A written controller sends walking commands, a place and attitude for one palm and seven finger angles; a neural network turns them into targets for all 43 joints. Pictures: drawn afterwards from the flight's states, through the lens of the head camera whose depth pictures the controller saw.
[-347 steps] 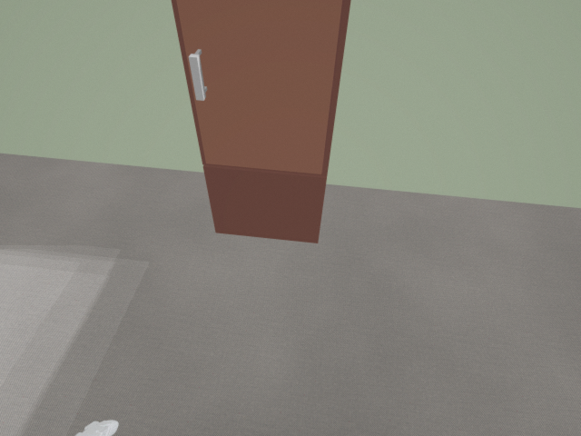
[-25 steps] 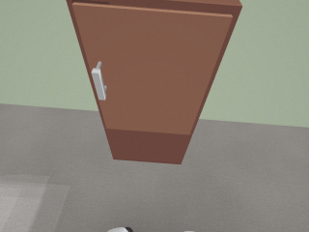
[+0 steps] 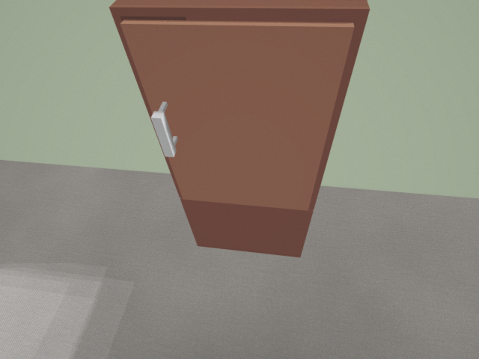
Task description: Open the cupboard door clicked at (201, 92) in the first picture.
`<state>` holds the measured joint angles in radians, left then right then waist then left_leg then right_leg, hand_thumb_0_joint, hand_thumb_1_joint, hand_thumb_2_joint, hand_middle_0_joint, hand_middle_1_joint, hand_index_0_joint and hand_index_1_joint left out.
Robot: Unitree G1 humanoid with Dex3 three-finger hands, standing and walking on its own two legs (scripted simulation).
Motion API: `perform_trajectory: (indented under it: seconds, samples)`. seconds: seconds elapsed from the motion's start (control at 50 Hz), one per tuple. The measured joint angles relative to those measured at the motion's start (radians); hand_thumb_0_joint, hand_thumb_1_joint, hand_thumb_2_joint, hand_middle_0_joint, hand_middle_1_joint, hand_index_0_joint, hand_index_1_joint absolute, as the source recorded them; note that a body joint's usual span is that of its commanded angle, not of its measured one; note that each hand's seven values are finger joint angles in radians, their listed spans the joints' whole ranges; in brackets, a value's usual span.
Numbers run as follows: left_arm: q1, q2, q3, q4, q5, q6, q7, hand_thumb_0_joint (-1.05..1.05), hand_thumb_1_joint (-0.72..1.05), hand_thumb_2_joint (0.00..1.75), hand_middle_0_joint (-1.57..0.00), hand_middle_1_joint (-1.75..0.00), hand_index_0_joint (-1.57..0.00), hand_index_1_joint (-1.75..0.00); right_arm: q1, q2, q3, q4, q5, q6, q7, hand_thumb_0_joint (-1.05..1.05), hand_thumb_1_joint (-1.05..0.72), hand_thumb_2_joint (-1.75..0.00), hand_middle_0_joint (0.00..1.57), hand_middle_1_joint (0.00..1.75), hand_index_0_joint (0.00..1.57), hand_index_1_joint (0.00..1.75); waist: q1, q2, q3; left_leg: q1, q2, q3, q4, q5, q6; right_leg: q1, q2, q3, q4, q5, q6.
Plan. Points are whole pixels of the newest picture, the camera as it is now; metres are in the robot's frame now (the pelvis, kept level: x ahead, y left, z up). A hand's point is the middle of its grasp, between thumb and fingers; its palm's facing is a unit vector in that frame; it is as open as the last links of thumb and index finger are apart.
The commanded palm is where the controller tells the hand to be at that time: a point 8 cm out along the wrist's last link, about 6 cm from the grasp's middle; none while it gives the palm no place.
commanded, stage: come to a stop and stand still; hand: left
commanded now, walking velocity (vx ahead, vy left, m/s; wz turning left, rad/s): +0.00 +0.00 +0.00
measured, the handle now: (167, 129) +0.60 +0.25 +0.00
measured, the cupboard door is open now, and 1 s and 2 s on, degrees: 0 0 0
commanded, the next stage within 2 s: look again from close up in 0.56 s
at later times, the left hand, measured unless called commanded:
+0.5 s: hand out of the picture +0.03 +0.24 -0.19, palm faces +0.01 -0.98 -0.18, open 7.3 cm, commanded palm none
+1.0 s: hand out of the picture +0.02 +0.25 -0.17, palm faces +0.02 -0.96 -0.28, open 7.4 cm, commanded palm none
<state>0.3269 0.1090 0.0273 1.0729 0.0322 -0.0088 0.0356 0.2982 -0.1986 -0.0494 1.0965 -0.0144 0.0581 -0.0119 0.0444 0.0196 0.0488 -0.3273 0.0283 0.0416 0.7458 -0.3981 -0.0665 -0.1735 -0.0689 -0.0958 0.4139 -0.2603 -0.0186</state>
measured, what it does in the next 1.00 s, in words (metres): steps on the spot: left foot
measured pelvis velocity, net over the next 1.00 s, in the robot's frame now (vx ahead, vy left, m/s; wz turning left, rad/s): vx -0.05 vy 0.03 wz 0.00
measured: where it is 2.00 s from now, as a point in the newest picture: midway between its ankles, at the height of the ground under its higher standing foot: outside the picture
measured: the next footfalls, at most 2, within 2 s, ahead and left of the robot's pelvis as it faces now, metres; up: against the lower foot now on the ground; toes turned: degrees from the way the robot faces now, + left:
left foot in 0.10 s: +0.02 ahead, +0.15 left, +0.00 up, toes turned +4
right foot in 1.66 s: -0.07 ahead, -0.06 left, +0.00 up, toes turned -7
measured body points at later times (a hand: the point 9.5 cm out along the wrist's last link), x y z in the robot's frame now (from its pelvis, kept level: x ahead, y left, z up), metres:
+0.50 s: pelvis +0.01 +0.06 -0.01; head +0.02 +0.08 +0.44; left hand +0.03 +0.29 -0.17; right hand +0.07 -0.17 -0.15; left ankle -0.02 +0.15 -0.75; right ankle -0.03 -0.10 -0.75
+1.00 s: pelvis -0.05 +0.03 -0.01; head -0.08 +0.03 +0.43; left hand +0.02 +0.30 -0.15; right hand +0.00 -0.24 -0.15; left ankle -0.02 +0.15 -0.75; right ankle -0.03 -0.10 -0.75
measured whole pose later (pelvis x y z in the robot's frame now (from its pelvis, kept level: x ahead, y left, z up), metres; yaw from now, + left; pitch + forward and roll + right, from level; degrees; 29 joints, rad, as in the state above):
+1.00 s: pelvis -0.05 +0.03 -0.01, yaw +0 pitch -5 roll +0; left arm 0.26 0.25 0.01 0.98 0.02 0.01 0.02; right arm 0.27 -0.25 -0.04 1.00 -0.02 0.00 -0.02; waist -0.01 0.00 0.00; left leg -0.21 0.04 0.06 0.55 -0.26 0.00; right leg -0.19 -0.06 -0.08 0.54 -0.26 0.03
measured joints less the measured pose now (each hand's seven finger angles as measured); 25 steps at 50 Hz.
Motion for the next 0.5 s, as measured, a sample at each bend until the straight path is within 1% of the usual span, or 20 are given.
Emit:
perform_trajectory:
  seconds: [0.04, 0.06, 0.08, 0.1, 0.12, 0.16, 0.2, 0.24, 0.36, 0.5]
  samples:
    - [0.004, 0.006, 0.001, 0.016, 0.000, 0.006, 0.000, 0.00, 0.91, 0.90, -0.20, -0.30, -0.21, -0.30, -0.034, 0.004, 0.004, -0.014, 0.004, -0.011, -0.003, 0.01, -0.91, -0.90, 0.20, 0.30, 0.19, 0.30, 0.004, -0.011, 0.006, 0.039, -0.003, 0.006, -0.100, 0.035, 0.007, -0.008, -0.005, 0.003, 0.022, -0.011, 0.011]
    - [0.006, 0.009, 0.001, 0.025, -0.003, 0.010, 0.000, 0.00, 0.91, 0.90, -0.20, -0.30, -0.21, -0.30, -0.050, 0.007, 0.007, -0.021, 0.006, -0.020, -0.004, 0.01, -0.91, -0.90, 0.20, 0.30, 0.19, 0.30, 0.004, -0.015, 0.007, 0.067, -0.003, 0.010, -0.167, 0.085, 0.011, -0.014, -0.005, 0.004, 0.039, -0.020, 0.018]
    - [0.009, 0.012, 0.001, 0.033, -0.005, 0.014, 0.000, 0.00, 0.91, 0.90, -0.20, -0.30, -0.21, -0.30, -0.062, 0.007, 0.010, -0.029, 0.006, -0.032, -0.006, 0.01, -0.91, -0.90, 0.20, 0.30, 0.19, 0.30, 0.003, -0.012, 0.005, 0.097, 0.002, 0.013, -0.232, 0.145, 0.017, -0.020, -0.001, 0.002, 0.062, -0.033, 0.025]
    - [0.012, 0.013, 0.001, 0.040, -0.008, 0.020, -0.001, 0.00, 0.91, 0.90, -0.20, -0.30, -0.21, -0.30, -0.072, 0.006, 0.012, -0.036, 0.006, -0.044, -0.008, 0.01, -0.91, -0.90, 0.20, 0.30, 0.19, 0.30, 0.001, -0.003, -0.001, 0.121, 0.013, 0.011, -0.271, 0.160, 0.028, -0.029, 0.008, -0.003, 0.090, -0.050, 0.033]
    - [0.006, 0.021, 0.001, 0.050, -0.011, 0.026, 0.000, 0.00, 0.90, 0.90, -0.20, -0.30, -0.21, -0.30, -0.086, 0.015, 0.013, -0.034, 0.004, -0.052, -0.012, 0.01, -0.91, -0.90, 0.20, 0.30, 0.19, 0.30, -0.001, -0.014, -0.001, 0.125, 0.008, 0.013, -0.264, 0.124, 0.041, -0.031, 0.002, -0.004, 0.112, -0.065, 0.040]
    - [0.000, 0.035, 0.003, 0.060, -0.011, 0.034, 0.003, 0.00, 0.90, 0.90, -0.20, -0.30, -0.20, -0.30, -0.107, 0.035, 0.022, -0.033, 0.002, -0.055, -0.017, 0.01, -0.91, -0.90, 0.20, 0.30, 0.19, 0.30, 0.009, -0.040, -0.008, 0.133, -0.001, 0.023, -0.243, 0.088, 0.059, -0.017, -0.008, 0.008, 0.107, -0.067, 0.048]
    - [-0.008, 0.043, 0.000, 0.066, -0.012, 0.035, 0.002, 0.00, 0.91, 0.90, -0.20, -0.30, -0.20, -0.30, -0.126, 0.046, 0.028, -0.034, 0.002, -0.059, -0.022, 0.01, -0.92, -0.90, 0.20, 0.30, 0.20, 0.30, 0.014, -0.052, -0.018, 0.146, -0.003, 0.032, -0.247, 0.084, 0.067, 0.001, -0.008, 0.016, 0.084, -0.057, 0.059]
    - [-0.021, 0.047, -0.005, 0.070, -0.012, 0.033, 0.000, 0.00, 0.91, 0.90, -0.20, -0.30, -0.20, -0.30, -0.142, 0.056, 0.036, -0.037, 0.002, -0.065, -0.025, 0.01, -0.92, -0.90, 0.20, 0.30, 0.20, 0.30, 0.013, -0.059, -0.021, 0.159, -0.007, 0.038, -0.260, 0.089, 0.073, 0.016, -0.011, 0.021, 0.063, -0.046, 0.066]
    - [-0.065, 0.048, -0.018, 0.068, -0.013, 0.023, -0.002, 0.00, 0.91, 0.90, -0.19, -0.30, -0.20, -0.30, -0.154, 0.074, 0.043, -0.036, 0.008, -0.078, -0.029, 0.00, -0.92, -0.90, 0.20, 0.30, 0.20, 0.30, -0.002, -0.058, -0.024, 0.186, -0.021, 0.053, -0.292, 0.101, 0.089, 0.043, -0.022, 0.034, 0.019, -0.021, 0.083]
    - [-0.092, 0.063, -0.018, 0.060, -0.013, 0.021, 0.002, 0.00, 0.91, 0.90, -0.19, -0.30, -0.20, -0.30, -0.114, 0.048, 0.034, -0.017, 0.007, -0.082, -0.033, -0.01, -0.94, -0.90, 0.20, 0.30, 0.20, 0.30, -0.024, -0.054, -0.026, 0.204, -0.036, 0.064, -0.318, 0.113, 0.101, 0.055, -0.036, 0.044, -0.001, -0.008, 0.096]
